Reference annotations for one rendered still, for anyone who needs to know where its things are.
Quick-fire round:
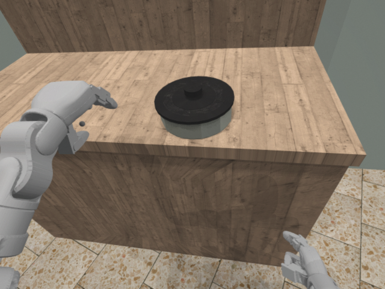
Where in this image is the right robot forearm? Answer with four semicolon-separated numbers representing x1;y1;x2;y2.
307;273;340;289

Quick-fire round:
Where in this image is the table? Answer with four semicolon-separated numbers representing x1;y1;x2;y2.
0;0;366;267

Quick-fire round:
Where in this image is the left robot forearm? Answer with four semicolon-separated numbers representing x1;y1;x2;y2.
0;108;67;263

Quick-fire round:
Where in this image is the lid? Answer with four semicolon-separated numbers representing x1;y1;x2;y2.
154;76;235;125

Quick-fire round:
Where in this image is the right robot hand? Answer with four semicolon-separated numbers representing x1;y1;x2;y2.
281;231;328;288

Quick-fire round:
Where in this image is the knob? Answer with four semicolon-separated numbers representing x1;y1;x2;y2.
184;82;202;98

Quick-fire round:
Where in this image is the left robot hand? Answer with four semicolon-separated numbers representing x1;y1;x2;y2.
31;81;118;154

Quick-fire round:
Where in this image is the left robot upper arm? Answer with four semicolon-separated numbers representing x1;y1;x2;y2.
0;267;20;289

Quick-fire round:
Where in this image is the pot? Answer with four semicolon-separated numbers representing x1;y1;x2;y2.
161;108;232;140

